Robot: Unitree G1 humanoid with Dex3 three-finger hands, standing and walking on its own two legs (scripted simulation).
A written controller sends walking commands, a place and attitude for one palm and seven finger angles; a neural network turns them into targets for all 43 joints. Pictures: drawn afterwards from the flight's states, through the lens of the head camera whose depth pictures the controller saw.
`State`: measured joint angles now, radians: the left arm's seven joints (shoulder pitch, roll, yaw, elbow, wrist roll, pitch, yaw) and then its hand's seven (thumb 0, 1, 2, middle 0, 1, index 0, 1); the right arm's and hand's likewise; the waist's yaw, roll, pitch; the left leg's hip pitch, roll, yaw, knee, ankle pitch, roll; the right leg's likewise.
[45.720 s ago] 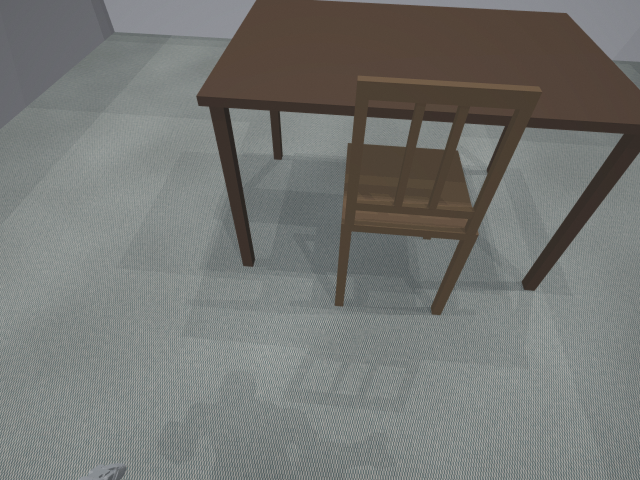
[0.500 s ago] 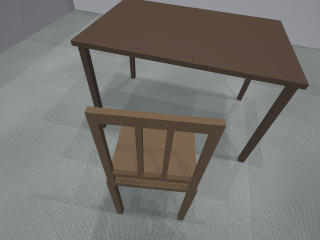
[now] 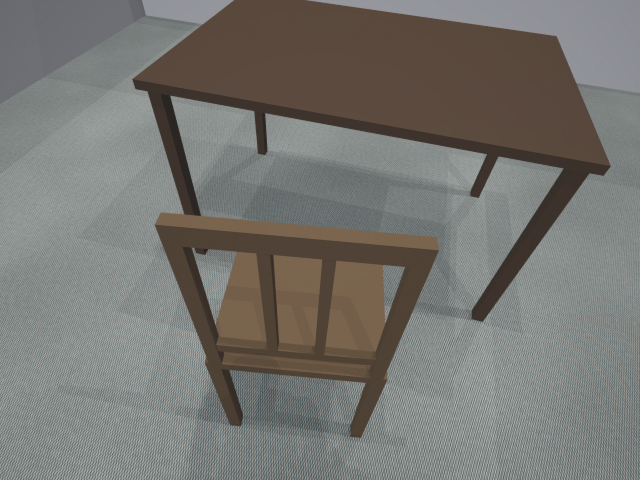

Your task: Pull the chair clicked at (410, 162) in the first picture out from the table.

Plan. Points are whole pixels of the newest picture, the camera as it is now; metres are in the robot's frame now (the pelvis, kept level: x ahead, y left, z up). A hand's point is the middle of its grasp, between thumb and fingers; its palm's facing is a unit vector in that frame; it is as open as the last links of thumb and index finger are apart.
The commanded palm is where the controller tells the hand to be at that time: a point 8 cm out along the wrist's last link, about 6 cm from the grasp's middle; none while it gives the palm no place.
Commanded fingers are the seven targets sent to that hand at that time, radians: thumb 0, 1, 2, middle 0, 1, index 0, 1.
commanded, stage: look again from close up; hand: left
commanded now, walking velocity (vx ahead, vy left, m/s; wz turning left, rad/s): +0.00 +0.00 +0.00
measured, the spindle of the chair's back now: (269, 305) +0.40 +0.11 -0.10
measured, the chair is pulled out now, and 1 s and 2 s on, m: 0.40 0.40 0.40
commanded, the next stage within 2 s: raise the hand toward the chair's back in 0.46 s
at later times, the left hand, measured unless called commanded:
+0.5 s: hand out of the picture -0.01 +0.15 -0.18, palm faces +0.00 -0.99 -0.17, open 7.4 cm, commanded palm none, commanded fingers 0.00 0.90 0.90 -0.20 -0.30 -0.20 -0.30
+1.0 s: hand out of the picture +0.14 +0.14 -0.08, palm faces +0.00 -1.00 +0.02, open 9.4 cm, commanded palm +0.11 +0.20 -0.06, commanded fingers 0.00 0.36 0.67 -0.15 -0.22 -0.15 -0.22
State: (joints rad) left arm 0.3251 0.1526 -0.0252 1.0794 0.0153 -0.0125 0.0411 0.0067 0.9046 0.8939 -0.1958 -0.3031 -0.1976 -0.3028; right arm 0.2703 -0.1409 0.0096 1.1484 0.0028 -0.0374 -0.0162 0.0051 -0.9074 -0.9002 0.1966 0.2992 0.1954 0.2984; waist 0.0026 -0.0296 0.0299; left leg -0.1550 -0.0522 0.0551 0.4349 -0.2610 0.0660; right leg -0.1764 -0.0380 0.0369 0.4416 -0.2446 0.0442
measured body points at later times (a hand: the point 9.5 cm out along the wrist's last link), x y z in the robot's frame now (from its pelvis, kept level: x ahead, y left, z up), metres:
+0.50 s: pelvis +0.00 -0.01 +0.00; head +0.01 +0.00 +0.45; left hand -0.01 +0.20 -0.16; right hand -0.01 -0.23 -0.16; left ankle -0.01 +0.07 -0.74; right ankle +0.00 -0.15 -0.74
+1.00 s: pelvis -0.04 -0.05 -0.10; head +0.00 -0.03 +0.34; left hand +0.13 +0.20 -0.08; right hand +0.23 -0.29 -0.10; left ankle -0.01 +0.07 -0.74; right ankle +0.00 -0.15 -0.74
